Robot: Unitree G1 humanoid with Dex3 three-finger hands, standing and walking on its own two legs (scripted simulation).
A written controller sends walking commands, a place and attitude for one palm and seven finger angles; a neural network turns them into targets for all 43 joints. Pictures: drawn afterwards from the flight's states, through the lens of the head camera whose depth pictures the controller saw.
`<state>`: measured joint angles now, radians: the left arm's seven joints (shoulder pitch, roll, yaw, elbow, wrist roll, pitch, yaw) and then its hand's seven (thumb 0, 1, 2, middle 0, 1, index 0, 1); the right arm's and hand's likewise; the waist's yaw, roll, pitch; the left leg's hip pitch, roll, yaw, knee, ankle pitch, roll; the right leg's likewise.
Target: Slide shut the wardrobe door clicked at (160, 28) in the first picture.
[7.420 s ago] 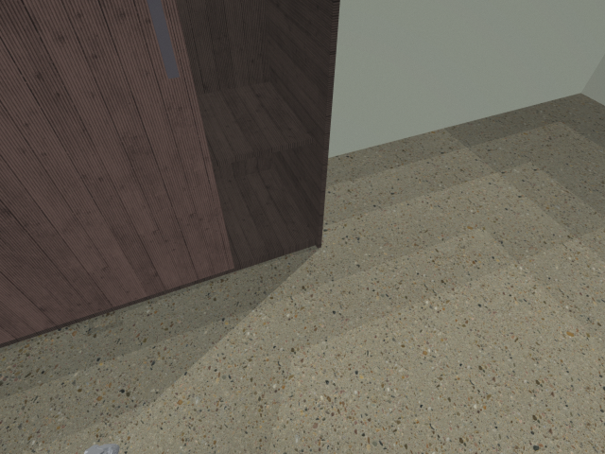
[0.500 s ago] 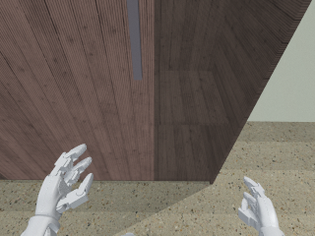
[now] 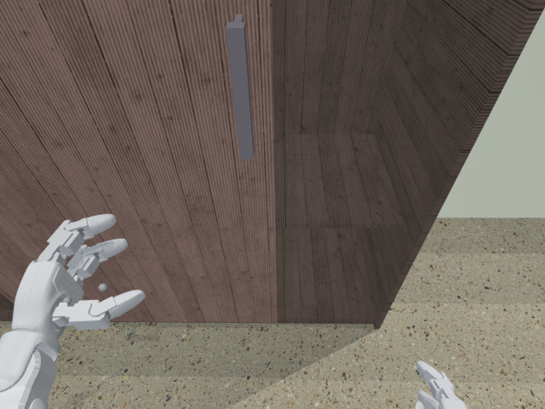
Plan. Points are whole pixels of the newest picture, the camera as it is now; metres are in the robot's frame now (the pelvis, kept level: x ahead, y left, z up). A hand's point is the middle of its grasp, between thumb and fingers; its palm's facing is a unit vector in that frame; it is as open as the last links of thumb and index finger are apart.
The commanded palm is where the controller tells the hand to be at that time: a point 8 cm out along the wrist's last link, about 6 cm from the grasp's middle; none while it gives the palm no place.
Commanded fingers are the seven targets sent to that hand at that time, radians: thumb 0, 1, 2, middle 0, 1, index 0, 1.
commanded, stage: raise the hand with hooked fingers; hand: left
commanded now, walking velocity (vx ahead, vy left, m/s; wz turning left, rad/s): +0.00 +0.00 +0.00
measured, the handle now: (243, 92) +0.53 +0.08 +0.22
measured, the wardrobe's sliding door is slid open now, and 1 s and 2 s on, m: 0.36 0.36 0.36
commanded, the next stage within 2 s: move the hooked fingers beside the handle in 1.20 s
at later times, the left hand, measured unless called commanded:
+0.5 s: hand (20, 229) +0.25 +0.29 +0.21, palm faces +0.12 -0.99 -0.11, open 13.8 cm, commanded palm +0.21 +0.33 +0.22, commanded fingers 0.00 -0.50 0.30 -0.30 -1.20 -0.30 -1.20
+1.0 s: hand (12, 200) +0.26 +0.28 +0.24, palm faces +0.10 -0.99 -0.13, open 14.0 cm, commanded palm +0.22 +0.33 +0.25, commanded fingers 0.00 -0.50 0.30 -0.30 -1.20 -0.30 -1.20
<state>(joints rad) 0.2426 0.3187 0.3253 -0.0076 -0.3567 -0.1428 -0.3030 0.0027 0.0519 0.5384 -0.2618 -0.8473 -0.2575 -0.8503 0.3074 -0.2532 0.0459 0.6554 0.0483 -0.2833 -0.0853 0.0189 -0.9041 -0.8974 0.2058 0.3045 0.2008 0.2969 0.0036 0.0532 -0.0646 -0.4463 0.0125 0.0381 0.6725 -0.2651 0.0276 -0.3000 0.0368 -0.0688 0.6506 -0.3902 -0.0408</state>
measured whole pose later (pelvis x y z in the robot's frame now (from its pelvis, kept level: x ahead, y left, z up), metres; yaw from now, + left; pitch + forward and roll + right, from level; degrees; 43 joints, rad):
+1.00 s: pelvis -0.01 +0.00 +0.02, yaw +2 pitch -4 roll -1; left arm -0.17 0.52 0.48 0.03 -0.34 0.30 -0.42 -0.01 -0.50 0.30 -0.30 -1.20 -0.30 -1.20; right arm 0.20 -0.29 0.09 0.64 0.10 -0.22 -0.11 0.02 -0.91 -0.90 0.20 0.30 0.20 0.30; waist 0.04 0.08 -0.02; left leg -0.24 -0.02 0.02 0.47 -0.16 0.04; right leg -0.09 0.02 -0.09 0.46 -0.30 -0.03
